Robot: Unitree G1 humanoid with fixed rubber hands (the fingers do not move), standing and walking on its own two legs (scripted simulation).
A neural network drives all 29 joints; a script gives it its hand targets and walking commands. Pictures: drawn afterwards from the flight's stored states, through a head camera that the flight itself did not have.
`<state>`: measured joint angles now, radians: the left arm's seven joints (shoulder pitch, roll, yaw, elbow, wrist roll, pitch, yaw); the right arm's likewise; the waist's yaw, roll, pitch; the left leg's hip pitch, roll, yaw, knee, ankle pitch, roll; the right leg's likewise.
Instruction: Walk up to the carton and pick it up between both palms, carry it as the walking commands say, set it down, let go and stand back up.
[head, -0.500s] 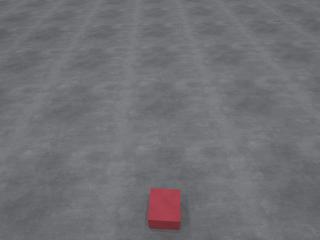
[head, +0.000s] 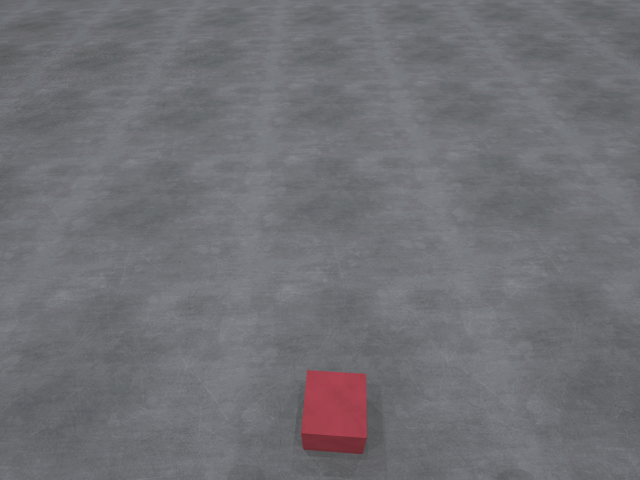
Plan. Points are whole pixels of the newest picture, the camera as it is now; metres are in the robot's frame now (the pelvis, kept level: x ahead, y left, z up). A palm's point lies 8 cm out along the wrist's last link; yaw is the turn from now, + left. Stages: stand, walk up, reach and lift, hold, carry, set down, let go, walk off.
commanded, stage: walk up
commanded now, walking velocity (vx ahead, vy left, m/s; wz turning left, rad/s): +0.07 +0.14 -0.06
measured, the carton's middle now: (334, 411) +0.46 +0.00 -0.69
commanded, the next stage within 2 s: stand in 0.62 s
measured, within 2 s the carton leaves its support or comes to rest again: neither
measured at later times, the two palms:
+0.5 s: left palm out of the picture +0.04 +0.25 -0.15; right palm out of the picture +0.00 -0.17 -0.15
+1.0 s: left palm out of the picture +0.01 +0.22 -0.14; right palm out of the picture +0.00 -0.19 -0.14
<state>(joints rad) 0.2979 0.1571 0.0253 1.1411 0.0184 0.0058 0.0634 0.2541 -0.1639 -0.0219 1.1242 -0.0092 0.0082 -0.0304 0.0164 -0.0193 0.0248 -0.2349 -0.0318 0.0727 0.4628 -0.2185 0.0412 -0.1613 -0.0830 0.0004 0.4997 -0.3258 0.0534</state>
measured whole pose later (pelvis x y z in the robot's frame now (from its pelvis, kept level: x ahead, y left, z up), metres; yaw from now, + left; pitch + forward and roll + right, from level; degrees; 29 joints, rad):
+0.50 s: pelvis +0.01 +0.04 +0.00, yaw -3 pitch -1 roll +2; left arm 0.21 0.15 0.03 1.11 0.01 0.03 0.04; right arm 0.26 -0.10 0.00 1.11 -0.02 0.00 -0.04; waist 0.00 -0.04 0.07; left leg -0.19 -0.05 0.17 0.45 -0.25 0.08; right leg -0.24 -0.05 -0.01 0.60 -0.35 -0.01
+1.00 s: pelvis +0.03 +0.02 +0.01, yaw -1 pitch -2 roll +0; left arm 0.29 0.10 0.01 1.17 0.00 -0.01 0.05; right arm 0.29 -0.12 -0.02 1.17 -0.01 -0.01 -0.04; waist 0.01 -0.01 0.04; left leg -0.11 -0.02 0.12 0.37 -0.23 0.05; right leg -0.11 -0.01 -0.08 0.40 -0.26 -0.02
